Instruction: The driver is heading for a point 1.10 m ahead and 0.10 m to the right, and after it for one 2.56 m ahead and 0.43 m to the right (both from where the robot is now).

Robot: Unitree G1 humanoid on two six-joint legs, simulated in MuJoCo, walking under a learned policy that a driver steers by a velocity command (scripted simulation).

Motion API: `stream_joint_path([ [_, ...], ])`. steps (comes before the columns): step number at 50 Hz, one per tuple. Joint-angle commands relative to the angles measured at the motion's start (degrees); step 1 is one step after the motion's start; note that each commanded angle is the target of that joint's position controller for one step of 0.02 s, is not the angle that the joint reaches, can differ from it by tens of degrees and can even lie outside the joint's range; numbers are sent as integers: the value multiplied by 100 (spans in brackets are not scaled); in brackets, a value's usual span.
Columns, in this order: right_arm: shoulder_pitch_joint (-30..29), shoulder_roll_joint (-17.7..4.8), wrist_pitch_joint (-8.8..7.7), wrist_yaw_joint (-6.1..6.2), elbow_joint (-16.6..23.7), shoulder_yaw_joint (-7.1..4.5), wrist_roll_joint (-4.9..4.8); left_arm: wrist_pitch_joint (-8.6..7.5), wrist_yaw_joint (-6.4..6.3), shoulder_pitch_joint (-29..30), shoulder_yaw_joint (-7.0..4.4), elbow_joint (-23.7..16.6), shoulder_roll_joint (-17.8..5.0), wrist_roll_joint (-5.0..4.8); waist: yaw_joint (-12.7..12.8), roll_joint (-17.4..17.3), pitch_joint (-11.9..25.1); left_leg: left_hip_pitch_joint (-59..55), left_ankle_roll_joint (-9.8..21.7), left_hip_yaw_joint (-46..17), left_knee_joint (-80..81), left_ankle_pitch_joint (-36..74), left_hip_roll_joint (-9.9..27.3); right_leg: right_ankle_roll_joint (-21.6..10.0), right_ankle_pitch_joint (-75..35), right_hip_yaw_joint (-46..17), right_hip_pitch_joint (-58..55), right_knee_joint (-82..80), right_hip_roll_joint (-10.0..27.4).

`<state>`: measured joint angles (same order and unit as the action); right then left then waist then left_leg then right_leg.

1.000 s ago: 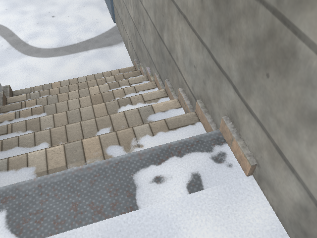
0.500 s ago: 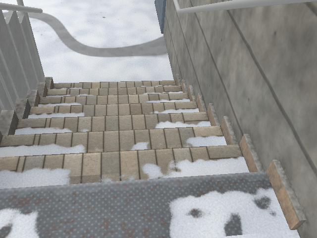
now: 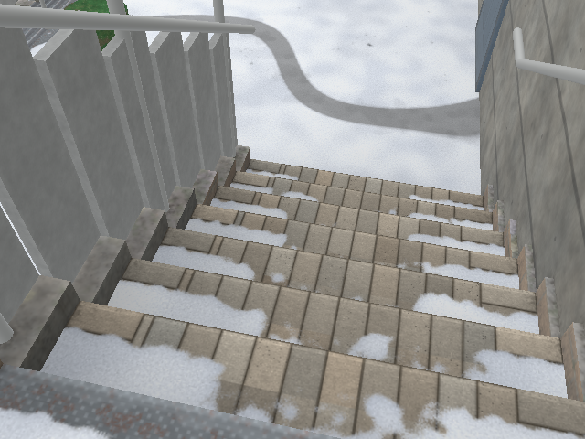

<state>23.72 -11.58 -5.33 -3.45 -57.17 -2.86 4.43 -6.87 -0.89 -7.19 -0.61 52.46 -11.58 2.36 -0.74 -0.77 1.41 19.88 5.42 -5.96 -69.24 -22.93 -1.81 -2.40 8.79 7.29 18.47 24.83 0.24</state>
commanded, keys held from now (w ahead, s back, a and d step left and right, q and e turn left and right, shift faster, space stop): w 0.40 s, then w+e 0.60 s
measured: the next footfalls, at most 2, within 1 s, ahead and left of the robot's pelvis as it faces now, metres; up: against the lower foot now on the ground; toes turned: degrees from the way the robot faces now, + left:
left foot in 0.38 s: +0.34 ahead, +0.16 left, +0.00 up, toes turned +7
right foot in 0.96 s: +0.46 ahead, -0.11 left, +0.00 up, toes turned -15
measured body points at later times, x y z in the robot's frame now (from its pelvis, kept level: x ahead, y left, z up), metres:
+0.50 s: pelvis +0.25 +0.06 +0.00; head +0.27 +0.07 +0.45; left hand +0.22 +0.30 -0.16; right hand +0.38 -0.18 -0.12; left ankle +0.30 +0.16 -0.74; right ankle +0.12 -0.08 -0.65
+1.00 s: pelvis +0.46 +0.00 -0.04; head +0.46 +0.00 +0.41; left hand +0.61 +0.20 -0.16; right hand +0.34 -0.20 -0.19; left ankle +0.32 +0.15 -0.68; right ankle +0.42 -0.10 -0.74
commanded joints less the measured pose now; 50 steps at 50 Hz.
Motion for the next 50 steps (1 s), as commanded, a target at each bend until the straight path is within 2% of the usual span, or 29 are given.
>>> stream_joint_path([
  [1,-453,202,1,99,460,67,63,-33,-50,-755,58,113,219,-49,140,306,-97,1353,109,-128,-206,438,872,-1172,-880,-1622,-1150,-1824,1660],
  [3,-541,176,52,-33,487,63,-6,-114,-45,-882,-48,224,-18,-22,93,350,-246,1427,33,77,571,257,861,-1175,-993,-982,-1085,-2027,1428],
  [5,-912,78,95,-107,600,73,-44,-156,69,-1064,-76,341,-146,68,106,341,-432,1384,-29,358,1644,771,914,-1194,-1191,-529,-836,-2194,1331],
  [7,-1320,128,189,-99,760,137,-26,-166,227,-1185,-77,429,-225,115,73,375,-411,962,-44,577,2355,1435,864,-1223,-1825,-355,-514,-2219,1317],
  [10,-1624,-119,291,-53,910,136,-62,-191,361,-1321,-93,507,-454,120,14,414,-394,1080,-52,410,2860,2038,811,-1239,-2397,-313,-981,-2017,1499],
  [12,-1899,-221,281,-13,953,120,-85,-141,362,-1624,-108,630,-501,153,109,345,-401,1298,-48,406,3158,2014,744,-1199,-2518,-291,-1563,-1844,1569],
  [15,-2419,-278,238,32,1060,89,-91,1,301,-2049,-154,813,-579,87,261,409,-461,1397,-36,513,3686,1669,637,-1075,-2352,-301,-2359,-1609,1675],
  [17,-2493,-334,170,59,1054,33,-142,138,253,-2134,-222,864,-712,48,193,401,-454,850,43,782,4187,1821,421,-979,-2421,-218,-2478,-1261,1665],
  [18,-2281,-460,89,66,1025,-45,-222,170,201,-2096,-229,830,-726,102,71,416,-362,170,195,852,4305,2131,251,-834,-3002,-100,-2198,-924,1532],
  [19,-1719,-768,-19,120,895,-180,-294,150,176,-2089,-232,783,-671,152,-87,380,91,-1024,434,784,3906,2556,188,-545,-3160,192,-1668,-202,1214],
  [20,-582,-1013,-43,142,637,-223,-329,71,184,-2614,-66,683,-95,141,-223,-504,1305,-3468,1233,-404,3792,2746,1017,-50,-1795,457,-25,1290,539],
  [21,980,-1459,66,340,92,-442,-256,233,32,-2189,-202,597,-387,-446,-948,-1072,1125,-4166,1320,-1955,4414,2176,2108,128,1697,533,1477,3790,-120],
  [22,893,-1498,71,402,60,-416,-384,250,21,-1839,-271,433,-494,-385,-719,-747,793,-3826,1143,-2328,4802,3048,2284,21,2496,-479,2173,4787,-68],
  [23,297,-1285,57,405,199,-346,-343,234,47,-1574,-263,346,-308,-346,-459,-320,342,-2981,916,-1410,4879,3943,2162,-57,1998,-919,2026,4691,188],
  [24,303,-568,-111,342,78,-200,-106,79,168,-1475,-162,316,-45,269,-512,-621,366,-2195,1187,-1315,5508,2312,2135,-237,1759,-1359,1598,4546,648],
  [25,-128,-207,-140,364,154,-116,-176,62,148,-1265,-155,267,132,266,-302,-459,-135,-1618,1128,-1039,5721,1726,1998,-281,1566,-1244,1669,4464,789],
  [27,-318,34,-109,404,196,-39,-152,68,152,-1510,-96,281,382,178,-1,-117,-149,-1090,1101,-546,6127,2164,1951,-252,1271,-1229,1244,3929,906],
  [29,-186,31,-175,411,127,-28,-66,103,223,-1416,-133,258,232,78,35,-40,-213,-1199,1026,-23,6328,2710,1881,-201,699,-1251,1396,3508,869],
  [33,340,-176,-179,321,-98,2,142,237,502,-810,-99,-8,192,129,-80,-138,-267,-1015,879,1076,6247,3347,1563,-104,-580,-911,1420,2543,812],
  [34,323,-170,-172,321,-38,35,183,222,567,-881,-74,-35,223,165,-36,-162,-251,-597,860,1242,6097,3276,1442,-94,-917,-725,1031,2925,675],
  [35,403,-128,-164,303,-123,74,293,211,659,-1224,-68,55,157,151,94,-235,-323,-605,897,1168,5894,3392,1646,-151,-1233,-1000,1153,3409,745],
  [39,903,-94,-214,420,-351,174,239,213,598,-675,-144,-309,-102,197,-118,-125,-484,-1725,884,1109,5327,3321,1982,-222,-619,-1169,2261,3342,829],
  [42,1221,-215,-241,548,-456,165,186,214,512,-254,-143,-620,6,192,-328,-193,-553,-2139,794,1256,4944,3585,2122,-112,2,-1002,2435,3294,808],
  [44,1160,-371,-255,606,-398,111,118,183,495,-178,-157,-826,42,169,-316,-210,-589,-1923,671,1497,4668,4164,2129,-84,566,-735,1949,3220,664],
  [46,610,-794,-289,619,-153,-29,100,128,440,-685,-264,-868,-89,157,55,-312,-436,-968,444,2057,4071,5087,1897,-106,1117,-212,260,2973,217],
  [47,367,-1011,-280,560,-90,-114,157,40,414,-1628,-399,-572,-258,114,473,-176,-320,-309,322,2312,3153,5121,1726,-127,735,64,-958,2668,-158],
  [48,122,-1149,-260,409,-90,-153,160,-57,305,-2850,-611,-92,-637,131,1099,291,-150,575,126,2362,1547,4230,1351,-373,-17,100,-2195,1846,-447],
  [49,-336,-480,-215,269,422,-64,198,-147,137,-4042,-757,431,-1356,246,1430,1781,433,1896,-338,2112,-1501,-790,-18,-1480,-2034,-1685,-3433,651,517],
  [50,-1074,409,-314,13,1214,231,-82,-317,207,-4677,-643,604,-1326,255,1460,1248,726,3435,-197,535,-1898,-1580,-510,-2099,-2744,-3923,-3987,160,1434],
])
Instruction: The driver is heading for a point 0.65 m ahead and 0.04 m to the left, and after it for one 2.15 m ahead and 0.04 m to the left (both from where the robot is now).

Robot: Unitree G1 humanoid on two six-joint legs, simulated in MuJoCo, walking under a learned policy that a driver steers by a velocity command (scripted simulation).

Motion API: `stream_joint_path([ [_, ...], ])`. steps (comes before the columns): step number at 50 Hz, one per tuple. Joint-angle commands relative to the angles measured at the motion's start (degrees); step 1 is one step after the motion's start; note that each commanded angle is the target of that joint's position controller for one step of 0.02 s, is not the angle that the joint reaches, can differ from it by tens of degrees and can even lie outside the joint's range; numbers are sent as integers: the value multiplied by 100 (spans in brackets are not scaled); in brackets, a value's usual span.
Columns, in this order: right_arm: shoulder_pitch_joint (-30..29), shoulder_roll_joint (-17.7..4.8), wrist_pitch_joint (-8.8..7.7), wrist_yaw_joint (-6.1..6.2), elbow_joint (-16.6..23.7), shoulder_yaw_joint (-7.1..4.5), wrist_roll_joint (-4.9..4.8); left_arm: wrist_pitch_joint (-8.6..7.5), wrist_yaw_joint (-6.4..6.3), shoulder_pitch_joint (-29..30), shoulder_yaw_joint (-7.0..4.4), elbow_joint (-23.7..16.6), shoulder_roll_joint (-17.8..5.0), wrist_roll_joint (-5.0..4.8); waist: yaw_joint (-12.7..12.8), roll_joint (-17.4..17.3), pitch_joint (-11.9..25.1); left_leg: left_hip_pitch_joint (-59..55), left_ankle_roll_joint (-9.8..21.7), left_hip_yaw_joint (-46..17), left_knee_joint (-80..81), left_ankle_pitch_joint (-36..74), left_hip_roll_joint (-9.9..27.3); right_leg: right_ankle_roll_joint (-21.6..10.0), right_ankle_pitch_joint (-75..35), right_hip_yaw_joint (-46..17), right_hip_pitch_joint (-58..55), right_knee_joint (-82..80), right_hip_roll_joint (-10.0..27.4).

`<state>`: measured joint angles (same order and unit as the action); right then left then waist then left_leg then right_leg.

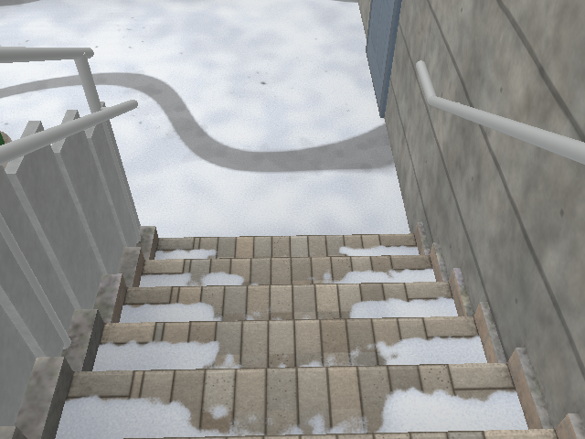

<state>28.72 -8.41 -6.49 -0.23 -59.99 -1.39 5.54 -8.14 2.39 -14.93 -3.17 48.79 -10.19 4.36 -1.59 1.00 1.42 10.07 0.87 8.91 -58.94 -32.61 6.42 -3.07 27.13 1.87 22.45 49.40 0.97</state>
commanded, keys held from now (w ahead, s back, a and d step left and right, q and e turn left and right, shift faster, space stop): w+e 0.10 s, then w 0.16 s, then w+q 0.70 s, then q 0.04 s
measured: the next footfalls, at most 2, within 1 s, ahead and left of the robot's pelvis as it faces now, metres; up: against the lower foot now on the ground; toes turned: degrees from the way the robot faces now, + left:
left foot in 0.30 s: +0.24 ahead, +0.08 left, -0.17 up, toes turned -4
right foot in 0.76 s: +0.52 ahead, -0.19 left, -0.34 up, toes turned -1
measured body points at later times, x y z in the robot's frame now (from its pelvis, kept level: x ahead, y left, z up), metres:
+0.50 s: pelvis +0.23 -0.01 -0.16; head +0.24 -0.01 +0.29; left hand +0.36 +0.21 -0.29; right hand +0.14 -0.22 -0.31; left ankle +0.20 +0.08 -0.87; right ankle +0.30 -0.16 -0.78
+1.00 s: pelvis +0.48 -0.12 -0.32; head +0.47 -0.13 +0.13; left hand +0.40 +0.11 -0.46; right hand +0.58 -0.35 -0.45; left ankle +0.57 +0.05 -0.91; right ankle +0.48 -0.19 -1.04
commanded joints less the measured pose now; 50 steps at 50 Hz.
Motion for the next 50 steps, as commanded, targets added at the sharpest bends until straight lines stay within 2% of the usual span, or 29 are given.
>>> stream_joint_path([
  [1,-2497,-118,-219,-309,1972,6,-408,-331,-51,-3232,-345,967,-1153,-24,1458,402,-443,5224,340,-1592,-2411,-311,-976,-2007,-3592,-3819,-3412,-2337,1790],
  [3,-2003,-581,-68,-45,1838,-118,-205,-229,70,-1771,-71,699,-351,-247,580,117,-344,4760,218,-1720,-2417,446,-453,-1859,-2825,-3231,-1730,-1450,1610],
  [6,-609,-70,178,-91,1377,139,122,79,-65,-547,279,215,40,76,-380,23,-431,2591,255,-1136,-794,3004,-322,-1220,-1596,-1619,1761,-1023,448],
  [7,-457,-65,98,-196,1211,182,238,38,-248,-453,415,-21,274,110,-277,-23,-311,1841,198,-1113,211,5113,-224,-930,-852,-958,2331,-787,-91],
  [9,-828,-166,55,-316,1359,207,-47,-47,-398,-630,403,6,-81,144,-88,-336,-297,151,24,-726,1453,6771,-266,-599,495,-384,3572,-332,-486],
  [11,-1122,-353,162,-382,1550,130,-217,-97,-230,-1057,317,114,-707,117,-8,-11,-539,-1290,-374,-136,1398,5916,-612,-685,1513,-601,4348,-245,-522],
  [13,-959,-645,289,-312,1683,78,35,-85,-60,-1430,357,226,-839,-183,-280,-197,-874,-1194,-235,-345,2724,4293,-464,-931,1630,-1686,3079,357,-72],
  [15,79,-1342,316,-261,1172,-190,-5,42,207,-1423,255,241,-1176,-212,-462,-412,-732,-1195,287,-467,4492,4243,-318,-928,-253,-2148,1011,2130,85],
  [16,1157,-1707,304,-280,903,-381,111,53,431,-1991,323,408,-798,-24,-620,-894,400,-2583,1360,-1163,3045,6318,392,-455,-967,-1826,1396,4734,-422],
  [17,1023,-1895,281,-376,1013,-361,106,117,455,-3134,510,562,160,-81,-34,-1648,1637,-4336,2749,-2495,1604,9310,1495,36,2042,-989,3476,7173,-914],
  [18,982,-1759,284,-415,999,-396,194,161,377,-2321,456,-25,-300,-125,-398,-738,1215,-4204,2774,-3493,2009,8599,1687,239,1687,-981,4962,7651,-828],
  [19,312,-1844,226,-432,1005,-464,52,173,222,-1367,358,-489,-690,-114,-442,-819,329,-3418,2854,-4694,2797,4880,2054,476,828,-1147,6366,7327,-337],
  [20,-557,-529,87,-344,1134,-15,34,210,-18,-565,411,-575,-661,21,-119,713,-63,-2110,2113,-3917,3334,3787,1685,430,-1167,-1548,5918,4696,366],
  [22,-1199,174,27,-249,1081,270,56,357,-147,-587,487,-252,-469,109,427,-54,-825,1272,2144,-3084,3805,3659,980,267,-2515,-1276,3712,2093,1103],
  [24,-229,-371,-22,-264,583,200,-195,535,83,-680,583,88,-101,245,205,-435,-423,2497,2051,-2440,3548,2214,174,261,-2896,-454,2092,1660,766],
  [26,-106,-872,-70,-319,556,127,6,443,243,-913,615,167,-162,270,332,-59,-227,3302,1896,-2106,2802,2678,-129,292,-3236,4,871,1840,358],
  [29,1595,-258,-182,41,-93,294,-144,444,140,1135,622,-373,-390,350,-883,-260,-399,-798,2025,-3649,1513,1583,386,555,-4200,-1009,4867,-243,699],
  [30,1270,-190,-118,139,156,305,-271,425,149,1224,695,-255,-421,243,-936,41,-471,-146,1684,-3147,1238,889,42,531,-5480,-919,3943,-2105,744],
  [33,282,-784,14,-220,578,273,131,558,118,1074,683,-634,-393,53,-250,-513,-552,4203,1333,-2462,1625,-495,-476,394,-5285,63,-765,-921,300],
  [35,147,-902,-7,-226,744,233,-1,566,58,651,548,-699,-723,96,36,-404,-861,3584,1258,-2934,1077,-316,-338,331,-3721,9,-1124,-1597,244],
  [37,198,-1228,184,-210,621,143,-161,486,19,134,336,-350,-1151,-102,150,39,-804,1687,1046,-3194,-276,513,-400,12,-4366,-155,-1244,-4185,387],
  [38,579,-1283,238,-481,408,139,172,373,-30,-942,26,-24,-1564,-102,544,-151,-140,1989,666,-3125,-1684,1837,-466,-429,-4410,-161,-2633,-3293,709],
  [39,1814,-159,122,-667,60,330,55,286,75,-2216,-136,424,-1824,161,409,863,1357,3510,239,-2264,-4422,-303,-1164,-1442,-7497,-650,-5151,-965,1489],
  [40,2382,-56,85,-710,130,320,-367,299,261,-2284,-117,319,-1981,222,206,1182,1893,5160,264,-1707,-6558,-1129,-1274,-1762,-9081,-1285,-5888,-462,2427],
  [41,1168,-462,131,-691,798,247,-380,425,305,-2052,-156,244,-1979,148,632,945,1535,6180,154,-1582,-6875,-751,-1184,-1977,-6289,-2532,-5230,-1477,2797],
  [43,-218,-658,137,-410,957,169,-417,394,291,-1276,183,264,-926,95,419,-130,-197,6466,316,-1736,-5863,1206,-521,-964,-1523,-1769,-2537,-2646,2275],
  [44,407,-331,187,-348,820,244,-388,374,234,-1072,322,252,-438,245,-129,-207,-270,5304,418,-2062,-5010,2173,17,-994,-1707,-1864,-1147,-2791,2560],
  [46,127,-86,247,-436,937,291,-204,88,-13,-863,427,447,-5,145,-410,28,-869,4999,659,-1845,-3389,3195,283,-594,-1305,-1074,-12,-3073,1733],
  [50,-907,-546,143,-734,1102,-1,-235,-157,-241,-1237,498,856,-357,272,-90,433,-425,3840,475,-1247,-1120,4560,60,-602,-4048,-143,409,-3031,1561],
])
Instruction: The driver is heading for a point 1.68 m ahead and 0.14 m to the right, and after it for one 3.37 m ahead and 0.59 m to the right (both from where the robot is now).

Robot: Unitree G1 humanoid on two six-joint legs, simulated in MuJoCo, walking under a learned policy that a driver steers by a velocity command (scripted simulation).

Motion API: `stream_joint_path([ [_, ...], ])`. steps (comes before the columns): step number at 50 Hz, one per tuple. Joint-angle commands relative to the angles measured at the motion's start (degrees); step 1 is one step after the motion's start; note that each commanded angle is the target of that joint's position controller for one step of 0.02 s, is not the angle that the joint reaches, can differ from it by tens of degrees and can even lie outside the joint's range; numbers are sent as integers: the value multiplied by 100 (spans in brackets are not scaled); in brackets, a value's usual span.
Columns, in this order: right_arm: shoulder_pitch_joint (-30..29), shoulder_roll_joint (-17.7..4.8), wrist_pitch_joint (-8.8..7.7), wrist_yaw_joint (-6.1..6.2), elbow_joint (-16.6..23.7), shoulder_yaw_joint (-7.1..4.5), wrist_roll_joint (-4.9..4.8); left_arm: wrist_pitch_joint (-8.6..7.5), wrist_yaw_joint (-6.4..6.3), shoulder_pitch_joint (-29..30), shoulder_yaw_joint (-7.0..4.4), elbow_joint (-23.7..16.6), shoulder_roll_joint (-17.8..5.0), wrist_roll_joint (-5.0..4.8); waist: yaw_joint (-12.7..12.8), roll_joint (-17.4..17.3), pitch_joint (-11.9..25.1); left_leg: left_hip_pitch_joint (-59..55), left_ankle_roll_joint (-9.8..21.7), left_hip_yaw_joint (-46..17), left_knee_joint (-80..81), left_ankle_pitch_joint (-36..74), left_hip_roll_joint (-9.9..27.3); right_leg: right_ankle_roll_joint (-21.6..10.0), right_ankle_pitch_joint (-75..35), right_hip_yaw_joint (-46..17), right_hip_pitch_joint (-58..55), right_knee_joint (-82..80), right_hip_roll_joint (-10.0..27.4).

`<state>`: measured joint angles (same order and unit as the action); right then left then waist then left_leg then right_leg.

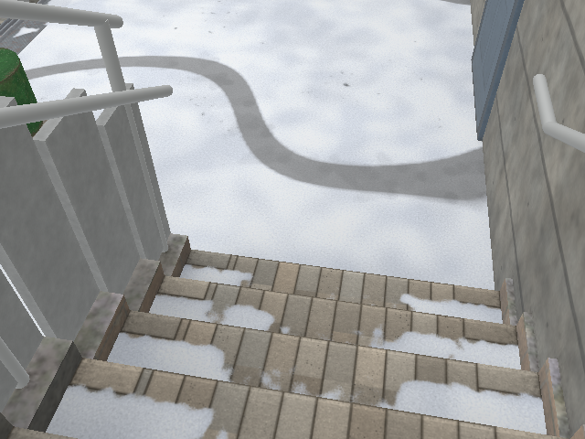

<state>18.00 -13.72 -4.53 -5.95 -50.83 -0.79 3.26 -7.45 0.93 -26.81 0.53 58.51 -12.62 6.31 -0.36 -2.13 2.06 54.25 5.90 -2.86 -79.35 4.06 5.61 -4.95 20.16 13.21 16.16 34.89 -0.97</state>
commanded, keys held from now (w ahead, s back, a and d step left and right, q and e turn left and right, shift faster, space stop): q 0.26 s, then e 0.74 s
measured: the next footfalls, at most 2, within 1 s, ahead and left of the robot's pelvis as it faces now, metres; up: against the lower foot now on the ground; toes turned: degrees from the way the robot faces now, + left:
left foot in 0.34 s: +0.13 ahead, +0.14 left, +0.00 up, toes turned +19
right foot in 0.70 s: +0.23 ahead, -0.16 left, -0.05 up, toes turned -6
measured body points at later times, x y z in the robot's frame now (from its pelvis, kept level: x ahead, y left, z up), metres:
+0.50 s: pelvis +0.12 +0.03 -0.01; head +0.14 +0.03 +0.44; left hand +0.16 +0.31 -0.13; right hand +0.23 -0.21 -0.15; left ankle +0.09 +0.13 -0.72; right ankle +0.13 -0.10 -0.66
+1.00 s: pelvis +0.25 -0.11 -0.12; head +0.27 -0.13 +0.33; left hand +0.46 +0.10 -0.23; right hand +0.00 -0.30 -0.24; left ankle +0.10 +0.11 -0.67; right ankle +0.26 -0.21 -0.88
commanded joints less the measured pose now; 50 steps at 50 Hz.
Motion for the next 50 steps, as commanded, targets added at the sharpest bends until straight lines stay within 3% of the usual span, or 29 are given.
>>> stream_joint_path([
  [1,395,-114,-89,-200,75,-114,-51,-196,-11,-42,-2,-43,-567,98,-379,668,-309,-512,-141,-308,648,759,74,-310,-4403,-1235,658,-1160,1818],
  [3,498,-241,-110,-205,48,-160,-38,-143,24,211,-65,-155,-835,94,-520,294,-134,-756,-284,-163,449,476,-72,-72,-5092,-889,523,-649,1817],
  [8,-764,-370,-83,172,841,-263,76,-75,-238,-266,-175,-157,-831,11,-55,660,-148,-46,-520,45,107,-1385,-105,-386,-5761,-963,-897,-48,2228],
  [10,-1279,-292,-76,266,1055,-257,7,36,-354,-616,-282,-59,-813,-162,290,666,-175,702,-677,-33,713,-1999,44,-514,-5715,-1191,-1872,140,2496],
  [11,-1831,-185,-97,264,1191,-229,-61,69,-404,-743,-362,-24,-872,-385,523,502,-355,746,-811,350,2002,-2715,65,-462,-5369,-1041,-2099,-17,2332],
  [12,-1900,7,-88,287,1204,-175,-97,98,-410,-1012,-429,44,-934,-370,616,749,-338,213,-817,719,2188,-2957,-67,-541,-5574,-988,-1973,-78,2274],
  [13,-1231,52,-32,304,1071,-193,-13,123,-368,-781,-457,-80,-985,-118,289,1103,-6,-558,-684,659,1582,-2172,-133,-579,-6345,-1026,-1694,103,2483],
  [14,-873,-147,-44,331,887,-306,-26,114,-292,-388,-510,-272,-1014,-87,95,929,0,-1330,-654,704,1683,-2144,-270,-454,-6443,-889,-1050,231,2440],
  [15,-981,-443,-95,370,847,-430,-86,86,-236,-25,-650,-514,-1335,-295,132,746,-154,-2080,-735,1236,2498,-3101,-673,-339,-6077,-596,-552,208,2099],
  [17,409,-656,-160,449,131,-618,-328,108,155,816,-818,-515,-1763,-206,-759,440,36,-4991,-318,1215,4201,-193,-1063,121,-5267,-262,882,1640,1611],
  [18,1441,-1398,-159,615,-332,-778,-222,109,396,715,-568,-792,-737,-94,-786,-959,1356,-7787,1217,-960,4040,3619,615,907,48,-143,2939,3603,805],
  [19,2646,-1332,-194,494,-446,-724,167,5,540,1210,-489,-1190,-473,-583,-1186,-578,1618,-8036,2049,-2635,4704,4745,1813,951,3141,-1160,3906,3991,314],
  [20,2217,-1273,-294,438,-570,-768,209,46,434,2002,-446,-1412,-353,-808,-1237,279,409,-6971,1866,-2481,4800,4594,1954,904,3010,-1627,4165,3755,504],
  [21,794,-584,109,786,-569,-382,-518,494,-5,1037,-409,-846,-81,-911,-253,-195,-246,-5799,1215,-1729,4445,5090,1680,768,1906,-1957,3445,3595,459],
  [22,-83,-269,329,860,-204,-222,-516,762,-178,485,-414,-725,-186,-769,198,-346,-395,-4604,788,-1039,4748,4132,1434,736,1350,-1811,2534,3135,546],
  [23,-820,-350,102,339,229,-243,-360,439,156,423,-437,-675,-433,-258,371,210,243,-3457,688,-42,4691,2642,1076,936,851,-1407,1468,3233,685],
  [25,-1947,-585,62,128,507,-251,47,324,576,-856,-305,-14,68,-444,948,124,-19,-1063,329,983,4648,1419,576,1041,-996,-1282,-555,3687,337],
  [27,-1590,-720,-19,271,285,-280,83,250,625,-889,-426,-66,-296,-241,715,5,-63,-1438,212,1405,4336,325,385,876,-1329,-932,-382,3323,157],
  [29,-354,-638,-91,625,-36,-307,100,252,244,1082,-527,-981,-780,-95,-436,-577,67,-3967,733,-129,3848,-151,1814,819,-1525,-1976,2221,2771,719],
  [32,1743,-398,-65,1020,-570,-190,149,456,-227,2383,-208,-1615,-41,-121,-1252,-543,-144,-5313,1029,-1728,3766,169,2779,820,-1419,-2330,4193,1805,1011],
  [34,1409,-308,-37,1043,-412,-199,99,596,-325,2193,-178,-1668,100,45,-1060,-827,-80,-4598,818,-1200,3705,-714,2382,681,-1546,-1527,3605,1576,784],
  [36,260,-396,-189,915,-28,-209,212,796,35,1574,-215,-1249,10,-77,-687,-233,-802,-2565,-79,249,3737,-3656,1474,564,-3810,-1114,1946,-177,696],
  [38,714,-603,-264,837,-405,-317,77,712,158,1859,-446,-1294,-336,-131,-786,-437,-940,-2759,-247,350,3645,-3747,1592,480,-3056,-795,1649,-436,421],
  [40,1239,-763,-243,1022,-720,-435,-59,594,181,2440,-448,-1291,-258,38,-1015,-315,-968,-3867,-409,209,3491,-3448,1640,286,-2420,-817,2102,-1354,454],
  [43,1898,-123,-60,1222,-1095,-299,25,463,251,2811,-441,-1057,-51,182,-1203,-281,-867,-4951,-562,149,3375,-3357,1570,-10,-2737,-978,2098,-2105,666],
  [45,2164,-256,245,1106,-1372,-284,249,438,252,2003,-415,-506,200,-175,-987,-32,-589,-4643,-450,152,3172,-3622,1675,152,-4199,-1063,439,-2485,746],
  [48,951,-675,620,583,-1142,-308,547,455,232,-496,-750,195,-474,-365,601,1141,160,-2071,-751,1375,24,-4756,577,478,-5106,-697,-3843,-2563,420],
  [49,995,-504,590,310,-983,-295,457,417,255,-1100,-946,163,-1386,-335,657,1735,1035,-1138,-813,1211,-2200,-5626,161,-76,-6289,-1263,-5105,-615,864],
  [50,1230,125,359,224,-856,-147,178,299,232,-753,-1052,-192,-2027,-143,378,1709,1535,-464,-940,911,-3351,-5556,164,-586,-7880,-1705,-5284,311,1405],
])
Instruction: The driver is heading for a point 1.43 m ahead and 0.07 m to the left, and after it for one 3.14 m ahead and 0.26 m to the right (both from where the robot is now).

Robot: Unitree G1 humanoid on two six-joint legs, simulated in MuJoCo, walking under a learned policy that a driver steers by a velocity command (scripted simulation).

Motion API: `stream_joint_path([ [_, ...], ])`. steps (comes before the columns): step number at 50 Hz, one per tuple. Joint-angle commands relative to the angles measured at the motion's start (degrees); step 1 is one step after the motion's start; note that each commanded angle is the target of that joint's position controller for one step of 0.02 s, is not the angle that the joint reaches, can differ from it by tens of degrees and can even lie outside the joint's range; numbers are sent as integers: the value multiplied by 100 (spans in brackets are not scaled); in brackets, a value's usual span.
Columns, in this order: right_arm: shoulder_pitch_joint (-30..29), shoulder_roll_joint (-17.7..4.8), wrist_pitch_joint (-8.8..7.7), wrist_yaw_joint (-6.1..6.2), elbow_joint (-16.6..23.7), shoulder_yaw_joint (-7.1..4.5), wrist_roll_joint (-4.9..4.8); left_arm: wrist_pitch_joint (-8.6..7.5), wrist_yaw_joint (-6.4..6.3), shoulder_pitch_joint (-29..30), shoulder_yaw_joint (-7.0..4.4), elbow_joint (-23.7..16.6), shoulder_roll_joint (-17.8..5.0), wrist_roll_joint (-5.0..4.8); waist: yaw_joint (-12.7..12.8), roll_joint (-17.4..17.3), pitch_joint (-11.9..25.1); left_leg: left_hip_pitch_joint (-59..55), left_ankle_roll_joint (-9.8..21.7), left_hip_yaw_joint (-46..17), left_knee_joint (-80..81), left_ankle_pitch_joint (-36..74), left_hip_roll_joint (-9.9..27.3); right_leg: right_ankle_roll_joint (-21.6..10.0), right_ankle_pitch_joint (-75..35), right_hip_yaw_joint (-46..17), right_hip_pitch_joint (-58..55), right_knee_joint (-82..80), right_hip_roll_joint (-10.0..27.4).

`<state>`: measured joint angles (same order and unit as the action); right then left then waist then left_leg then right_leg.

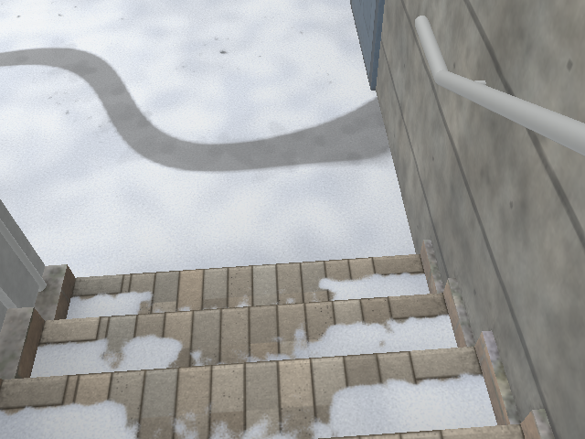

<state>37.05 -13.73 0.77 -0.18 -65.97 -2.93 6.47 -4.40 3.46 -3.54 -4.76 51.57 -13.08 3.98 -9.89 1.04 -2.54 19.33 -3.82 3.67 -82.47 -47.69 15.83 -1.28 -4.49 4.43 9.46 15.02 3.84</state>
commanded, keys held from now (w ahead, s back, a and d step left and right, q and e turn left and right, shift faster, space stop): e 0.10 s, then no key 0.22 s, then q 0.68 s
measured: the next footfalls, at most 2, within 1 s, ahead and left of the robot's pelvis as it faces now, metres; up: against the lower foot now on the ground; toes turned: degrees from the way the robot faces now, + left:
left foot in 0.30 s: +0.11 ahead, +0.10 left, +0.00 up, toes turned -6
right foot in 0.78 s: +0.08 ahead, -0.13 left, +0.00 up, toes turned +4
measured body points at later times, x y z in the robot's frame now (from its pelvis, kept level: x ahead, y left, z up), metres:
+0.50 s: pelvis +0.05 +0.00 -0.06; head +0.07 +0.00 +0.39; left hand +0.19 +0.23 -0.18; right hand +0.08 -0.26 -0.19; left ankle +0.07 +0.11 -0.77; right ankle +0.00 -0.10 -0.77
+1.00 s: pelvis +0.04 -0.07 -0.04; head +0.06 -0.07 +0.41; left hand +0.02 +0.19 -0.17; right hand +0.20 -0.30 -0.16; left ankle +0.05 +0.08 -0.59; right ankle +0.04 -0.13 -0.77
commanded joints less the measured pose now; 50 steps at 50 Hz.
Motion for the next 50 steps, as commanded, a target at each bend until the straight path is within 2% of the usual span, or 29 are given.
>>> stream_joint_path([
  [1,-1315,83,-425,-234,1084,129,-347,-34,-6,-2767,-530,247,-1960,226,1413,979,1883,3848,-123,244,-3693,-364,-852,-1318,-5476,-1114,-4155,2243,1241],
  [3,-2128,-150,-799,11,1818,190,-555,-200,63,-2392,-300,-11,-1446,156,1386,378,722,4514,-170,-229,-3210,392,-544,-1735,-3904,-1655,-1956,1712,1820],
  [4,-1605,-294,-884,187,1903,164,-666,-224,226,-2124,-294,-305,-1594,69,956,574,650,4183,-333,-833,-2979,656,-432,-2571,-4311,-2601,-1002,1500,2628],
  [5,-1468,27,-784,262,1892,351,-581,-238,274,-1784,47,-317,-782,83,692,245,-26,4386,-268,-1493,-1930,1790,-101,-2661,-3599,-3126,124,880,3107],
  [6,-1108,-9,-694,267,1669,375,-407,-241,220,-1596,184,-290,-374,32,481,-435,-8,3810,-222,-1351,-627,2719,-196,-2250,-3158,-2305,739,817,2422],
  [7,-319,10,-584,125,1290,348,-344,-243,138,-1441,195,-342,-406,-186,78,-443,72,2840,-195,-1080,699,4035,-472,-1829,-2419,-1557,1468,881,1629],
  [8,-137,-130,-458,-135,1091,275,-179,-205,168,-1248,243,-502,-540,-224,-20,-113,53,1994,-83,-759,1262,4763,-678,-1530,-2151,-1153,2011,1022,1100],
  [10,-447,-178,-327,-436,1168,246,-110,-112,200,-963,199,-741,-1013,-90,33,384,253,841,-3,-285,982,5105,-1094,-1204,-1865,-1009,2967,1182,718],
  [13,172,-452,-513,-427,1105,-24,-181,-190,221,-371,387,-803,-743,67,-426,311,384,-1066,-57,-63,904,5047,-1269,-764,-2109,-903,3977,2201,488],
  [14,-451,-604,-573,-273,1467,-136,-343,-199,196,-463,312,-883,-984,-236,-248,340,288,-706,-95,42,2332,4034,-1350,-717,-1826,-1215,3270,2083,625],
  [16,-1415,-480,-506,-68,1730,-121,-522,-80,200,-1107,257,-632,-1045,-469,235,327,430,-197,57,-11,3702,4593,-1246,-844,-1967,-1724,1611,2655,762],
  [17,-2080,-690,-470,-99,1742,-40,-725,28,164,-2418,240,-354,-673,-583,1254,-520,942,-230,584,-673,4076,6220,-1000,-500,-554,-1504,936,2685,331],
  [18,-2548,-486,-447,-301,1791,72,-741,128,164,-3039,354,-87,-292,-727,1586,-669,996,-431,928,-982,4793,6184,-895,-8,1678,-958,908,2528,-44],
  [20,-3085,-543,-479,-656,1917,64,-665,253,159,-2264,262,-246,-598,-545,1601,-163,186,171,839,-850,5443,4417,-1124,202,3151,-418,1059,1929,-364],
  [22,-2967,-904,-487,-719,1791,-168,-694,231,58,-1662,179,-235,-814,-356,1284,-268,-136,462,968,-1223,5694,3487,-980,248,3121,-262,790,1936,-412],
  [24,-2597,-1040,-511,-523,1661,-311,-649,238,-107,-1206,239,-388,-514,-343,1019,-346,145,9,1098,-1226,5590,4240,-1020,87,2461,-278,620,1962,-419],
  [27,-2402,-1022,-595,-4,1826,-400,-571,286,-591,-591,110,-943,-683,-234,715,-780,708,-894,2137,-2206,5405,6134,-416,-49,2089,-157,1272,2695,-635],
  [29,-1600,-1011,-637,195,1727,-428,-474,317,-768,-468,175,-1138,-477,-230,324,-1036,736,-1546,2639,-3062,5750,6234,172,144,3492,-522,2371,3512,-701],
  [32,-1585,-866,-702,307,1780,-411,-416,397,-695,-400,348,-1191,-268,-123,265,-554,588,-1546,2104,-3027,5789,4780,-34,411,3517,-882,3230,3507,-431],
  [35,-2525,-968,-609,277,2286,-324,-265,352,-502,-1317,387,-928,-186,-161,875,-777,694,771,1747,-2303,6094,3575,-750,222,2807,-260,1138,3272,-857],
  [38,-3353,-773,-683,206,2678,-221,-326,290,-361,-3227,20,-562,-748,-157,1978,-338,776,2743,1622,-1951,5270,3200,-1327,-17,1704,-349,-1601,1815,-827],
  [39,-2964,-278,-755,220,2645,-110,-358,226,-447,-3630,-146,-555,-1107,-18,1876,273,922,3407,1148,-1455,4139,2264,-1982,-677,7,-1160,-2487,1623,-82],
  [40,-2340,180,-858,379,2847,-60,-680,194,-501,-3793,-268,-769,-1766,169,1602,1234,973,4491,688,-1347,2129,402,-2817,-2425,-3246,-3784,-2731,1297,1869],
  [41,-2027,150,-772,442,2705,25,-504,282,-335,-3131,-101,-829,-1353,521,1409,913,398,5564,314,-2259,1142,805,-2357,-3439,-3325,-4966,-1922,538,2938],
  [43,-2108,-872,-488,422,2362,-271,-241,329,-77,-1416,54,-1168,-638,-239,856,55,683,4764,50,-1662,-287,2132,-1922,-2639,-1311,-3399,-291,414,1979],
  [44,-1861,-820,-442,361,2282,-250,-97,271,13,-770,150,-1318,-321,-393,547,3,997,3882,-3,-1297,-1084,2574,-1868,-2237,-1418,-2344,557,629,1380],
  [45,-1664,-555,-417,217,2279,-128,26,216,-9,-646,126,-1377,-210,-303,461,120,986,3535,6,-864,-1412,3046,-1802,-1878,-1029,-1491,1150,745,939],
  [47,-1619,-427,-363,-119,2257,-88,-123,23,-206,-1073,188,-1125,-289,-120,739,110,645,3461,76,-654,-1776,3923,-1763,-1489,720,-935,1752,560,513],
  [50,-1929,-491,-330,-269,2380,-75,-283,-200,-363,-1912,203,-834,-550,-145,1181,224,528,4042,45,-928,-735,4564,-1615,-1557,1466,-1230,750,372,870],
])
Keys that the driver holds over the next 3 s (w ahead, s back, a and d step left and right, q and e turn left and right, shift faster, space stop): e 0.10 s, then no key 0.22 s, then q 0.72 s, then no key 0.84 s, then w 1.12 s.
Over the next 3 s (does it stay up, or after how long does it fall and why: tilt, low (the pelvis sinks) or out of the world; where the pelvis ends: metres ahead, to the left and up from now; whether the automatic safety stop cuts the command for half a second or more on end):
stays up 0.49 0.01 -0.26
